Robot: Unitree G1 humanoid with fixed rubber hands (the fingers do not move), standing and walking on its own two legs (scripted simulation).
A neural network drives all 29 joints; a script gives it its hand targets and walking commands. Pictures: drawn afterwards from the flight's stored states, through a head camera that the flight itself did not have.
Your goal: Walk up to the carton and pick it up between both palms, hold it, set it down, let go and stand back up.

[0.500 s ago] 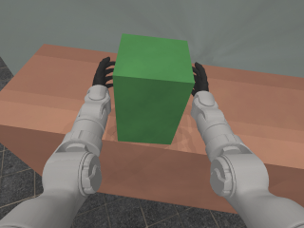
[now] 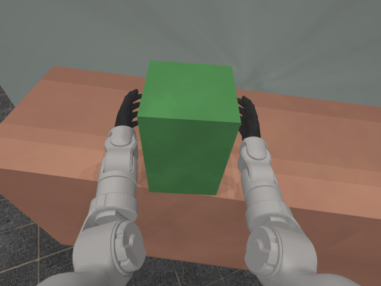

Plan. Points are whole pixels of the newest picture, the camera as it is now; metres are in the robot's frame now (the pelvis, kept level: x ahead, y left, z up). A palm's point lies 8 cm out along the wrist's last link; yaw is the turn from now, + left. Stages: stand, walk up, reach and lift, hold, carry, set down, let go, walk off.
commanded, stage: reach and lift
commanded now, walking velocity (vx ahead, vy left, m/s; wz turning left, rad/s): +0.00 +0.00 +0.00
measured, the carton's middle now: (186, 135) +0.42 +0.01 +0.07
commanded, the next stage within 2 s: none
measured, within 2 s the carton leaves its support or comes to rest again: leaves its support in 0.92 s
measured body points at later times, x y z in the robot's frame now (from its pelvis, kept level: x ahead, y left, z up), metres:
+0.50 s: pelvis +0.00 +0.00 +0.00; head +0.00 +0.02 +0.45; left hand +0.40 +0.15 +0.11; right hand +0.40 -0.12 +0.11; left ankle -0.01 +0.11 -0.75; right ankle -0.01 -0.12 -0.75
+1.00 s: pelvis -0.02 +0.00 +0.00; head -0.03 +0.03 +0.45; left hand +0.38 +0.14 +0.12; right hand +0.38 -0.13 +0.12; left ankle -0.01 +0.11 -0.75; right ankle -0.01 -0.12 -0.75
